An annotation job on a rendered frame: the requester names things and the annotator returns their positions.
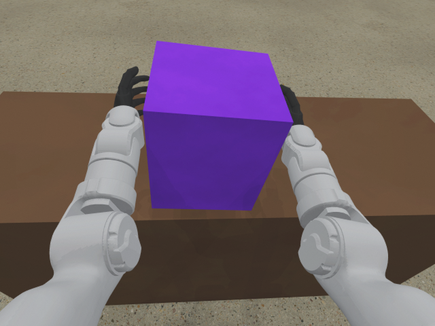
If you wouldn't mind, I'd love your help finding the left robot forearm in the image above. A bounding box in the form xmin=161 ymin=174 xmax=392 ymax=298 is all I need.
xmin=50 ymin=105 xmax=145 ymax=266

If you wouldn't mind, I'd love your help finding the left robot hand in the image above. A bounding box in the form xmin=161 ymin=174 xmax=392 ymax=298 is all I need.
xmin=114 ymin=67 xmax=150 ymax=116

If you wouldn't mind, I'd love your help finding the carton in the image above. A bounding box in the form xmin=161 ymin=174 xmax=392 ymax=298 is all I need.
xmin=143 ymin=41 xmax=294 ymax=211

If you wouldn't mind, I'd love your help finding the robot left upper arm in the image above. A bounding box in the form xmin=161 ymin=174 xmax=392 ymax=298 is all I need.
xmin=0 ymin=211 xmax=141 ymax=326

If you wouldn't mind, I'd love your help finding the robot right upper arm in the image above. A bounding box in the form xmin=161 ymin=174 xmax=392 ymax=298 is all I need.
xmin=298 ymin=216 xmax=435 ymax=326

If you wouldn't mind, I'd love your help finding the right robot forearm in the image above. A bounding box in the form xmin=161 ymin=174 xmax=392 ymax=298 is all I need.
xmin=281 ymin=125 xmax=388 ymax=253

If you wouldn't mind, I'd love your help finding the pedestal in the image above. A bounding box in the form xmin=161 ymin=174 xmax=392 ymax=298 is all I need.
xmin=0 ymin=91 xmax=435 ymax=306

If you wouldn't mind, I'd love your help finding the right robot hand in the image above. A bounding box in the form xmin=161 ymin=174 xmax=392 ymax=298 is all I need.
xmin=280 ymin=84 xmax=304 ymax=126

